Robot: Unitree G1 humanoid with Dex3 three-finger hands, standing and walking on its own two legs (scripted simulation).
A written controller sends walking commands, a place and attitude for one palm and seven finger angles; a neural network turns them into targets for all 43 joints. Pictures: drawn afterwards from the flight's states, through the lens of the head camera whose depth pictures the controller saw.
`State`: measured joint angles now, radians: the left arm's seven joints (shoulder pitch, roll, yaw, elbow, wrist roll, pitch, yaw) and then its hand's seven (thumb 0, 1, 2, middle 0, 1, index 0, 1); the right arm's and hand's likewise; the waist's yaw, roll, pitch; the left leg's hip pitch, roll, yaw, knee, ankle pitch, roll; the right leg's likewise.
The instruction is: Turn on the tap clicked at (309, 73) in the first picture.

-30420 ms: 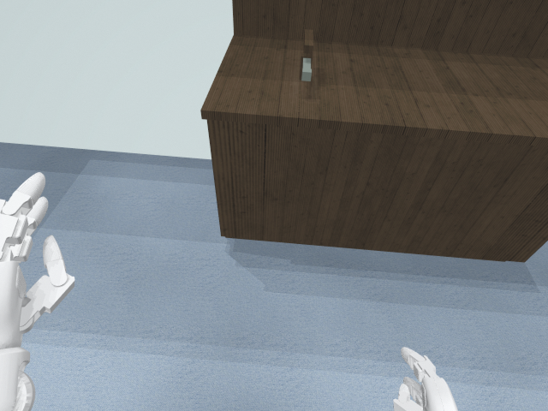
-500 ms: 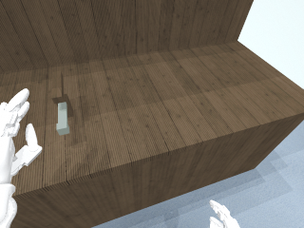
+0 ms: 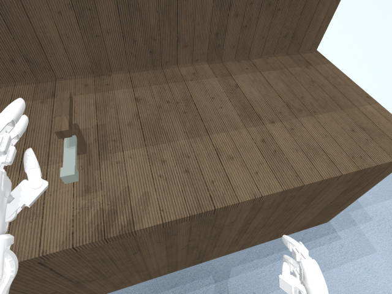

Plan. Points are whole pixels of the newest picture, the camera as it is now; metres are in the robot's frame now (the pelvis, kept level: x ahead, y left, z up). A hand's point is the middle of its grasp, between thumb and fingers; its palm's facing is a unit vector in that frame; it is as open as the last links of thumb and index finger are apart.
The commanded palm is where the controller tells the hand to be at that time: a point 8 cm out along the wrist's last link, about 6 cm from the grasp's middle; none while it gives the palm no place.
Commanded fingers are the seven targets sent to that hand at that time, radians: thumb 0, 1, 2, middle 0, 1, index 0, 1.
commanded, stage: come to a stop and stand still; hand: left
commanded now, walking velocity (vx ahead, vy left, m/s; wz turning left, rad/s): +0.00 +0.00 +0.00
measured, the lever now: (69, 174) +0.33 +0.31 +0.02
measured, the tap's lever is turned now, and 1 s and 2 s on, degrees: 0 0 0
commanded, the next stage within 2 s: look again from close up in 0.32 s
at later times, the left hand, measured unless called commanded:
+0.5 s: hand (50, 184) +0.23 +0.24 +0.16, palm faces +0.37 -0.85 -0.38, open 7.4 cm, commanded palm +0.17 +0.27 +0.17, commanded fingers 0.00 0.90 0.90 -0.20 -0.30 -0.20 -0.30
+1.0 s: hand (41, 195) +0.21 +0.25 +0.15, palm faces +0.38 -0.85 -0.37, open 7.4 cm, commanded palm +0.16 +0.28 +0.17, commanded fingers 0.00 0.90 0.90 -0.20 -0.30 -0.20 -0.30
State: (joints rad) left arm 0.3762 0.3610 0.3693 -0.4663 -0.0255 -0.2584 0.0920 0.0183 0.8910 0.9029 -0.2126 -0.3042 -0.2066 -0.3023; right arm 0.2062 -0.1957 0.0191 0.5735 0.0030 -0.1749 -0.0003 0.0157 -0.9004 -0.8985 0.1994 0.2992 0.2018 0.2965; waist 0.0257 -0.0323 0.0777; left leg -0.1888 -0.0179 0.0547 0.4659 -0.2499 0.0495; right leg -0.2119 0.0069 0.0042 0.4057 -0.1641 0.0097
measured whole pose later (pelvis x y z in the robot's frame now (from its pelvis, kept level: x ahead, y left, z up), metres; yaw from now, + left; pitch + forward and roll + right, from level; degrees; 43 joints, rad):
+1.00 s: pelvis +0.00 +0.00 +0.00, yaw +0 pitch -1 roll -1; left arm 0.43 0.35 0.35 -0.42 -0.04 -0.19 0.09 0.02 0.89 0.90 -0.21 -0.30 -0.21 -0.30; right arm 0.22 -0.19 0.02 0.59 0.01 -0.12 -0.03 0.02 -0.90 -0.90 0.20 0.30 0.20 0.30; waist 0.02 -0.02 0.04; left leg -0.19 -0.02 0.06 0.43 -0.23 0.06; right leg -0.21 0.00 0.01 0.37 -0.14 0.02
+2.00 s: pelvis +0.00 +0.01 +0.00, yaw +0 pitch -1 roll -1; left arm 0.42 0.36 0.36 -0.48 -0.05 -0.23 0.09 0.02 0.89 0.90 -0.21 -0.30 -0.21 -0.30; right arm 0.21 -0.19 0.02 0.58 0.01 -0.15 -0.02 0.02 -0.90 -0.90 0.20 0.30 0.20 0.30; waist 0.03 -0.03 0.08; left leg -0.19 -0.03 0.06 0.45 -0.24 0.06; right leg -0.21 0.00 0.01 0.39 -0.15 0.02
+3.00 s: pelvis +0.02 -0.07 -0.03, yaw +4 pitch +3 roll +1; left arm 0.43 0.36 0.40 -0.42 -0.22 -0.03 0.08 0.02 0.89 0.90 -0.21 -0.30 -0.21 -0.30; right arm 0.19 -0.25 0.00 0.66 0.03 -0.13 -0.05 0.02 -0.90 -0.90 0.20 0.30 0.20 0.30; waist 0.05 0.04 -0.06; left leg -0.38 0.03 -0.05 0.71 -0.38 -0.04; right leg -0.39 0.05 -0.11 0.71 -0.38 -0.09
